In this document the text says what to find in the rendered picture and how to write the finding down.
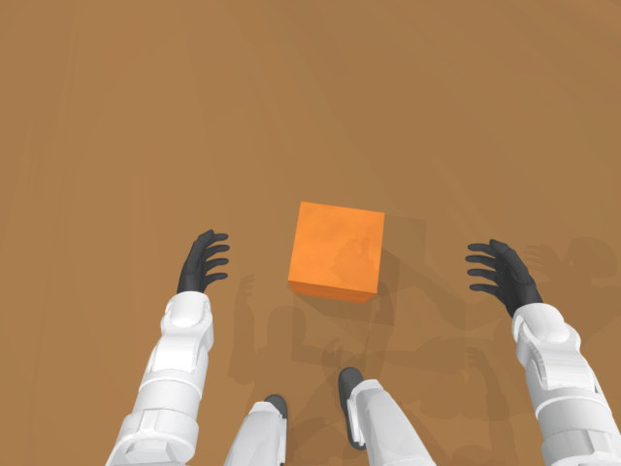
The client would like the robot left forearm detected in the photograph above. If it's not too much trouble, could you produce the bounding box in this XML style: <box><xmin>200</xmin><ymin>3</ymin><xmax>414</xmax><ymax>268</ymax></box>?
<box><xmin>105</xmin><ymin>291</ymin><xmax>213</xmax><ymax>466</ymax></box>

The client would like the robot right hand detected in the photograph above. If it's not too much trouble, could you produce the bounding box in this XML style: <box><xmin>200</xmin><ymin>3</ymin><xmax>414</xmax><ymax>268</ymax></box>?
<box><xmin>466</xmin><ymin>239</ymin><xmax>544</xmax><ymax>318</ymax></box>

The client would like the robot foot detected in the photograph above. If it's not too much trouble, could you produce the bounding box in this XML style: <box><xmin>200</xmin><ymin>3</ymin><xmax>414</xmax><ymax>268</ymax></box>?
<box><xmin>339</xmin><ymin>367</ymin><xmax>366</xmax><ymax>450</ymax></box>
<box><xmin>264</xmin><ymin>394</ymin><xmax>287</xmax><ymax>466</ymax></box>

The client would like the right robot foot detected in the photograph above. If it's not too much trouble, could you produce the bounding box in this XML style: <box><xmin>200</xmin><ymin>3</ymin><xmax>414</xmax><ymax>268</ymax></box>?
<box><xmin>339</xmin><ymin>367</ymin><xmax>366</xmax><ymax>450</ymax></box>

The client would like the robot left hand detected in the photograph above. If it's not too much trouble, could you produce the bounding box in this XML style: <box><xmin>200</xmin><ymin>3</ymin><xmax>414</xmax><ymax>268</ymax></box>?
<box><xmin>177</xmin><ymin>229</ymin><xmax>230</xmax><ymax>294</ymax></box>

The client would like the carton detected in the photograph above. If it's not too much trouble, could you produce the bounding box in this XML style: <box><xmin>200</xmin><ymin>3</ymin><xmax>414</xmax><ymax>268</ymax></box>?
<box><xmin>288</xmin><ymin>201</ymin><xmax>385</xmax><ymax>304</ymax></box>

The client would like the left robot foot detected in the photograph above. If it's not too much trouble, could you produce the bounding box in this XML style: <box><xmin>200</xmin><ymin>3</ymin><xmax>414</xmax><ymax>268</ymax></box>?
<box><xmin>264</xmin><ymin>394</ymin><xmax>287</xmax><ymax>466</ymax></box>

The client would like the robot right forearm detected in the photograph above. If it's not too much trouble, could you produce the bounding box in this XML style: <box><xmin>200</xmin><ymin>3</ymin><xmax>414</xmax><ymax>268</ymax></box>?
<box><xmin>511</xmin><ymin>303</ymin><xmax>621</xmax><ymax>466</ymax></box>

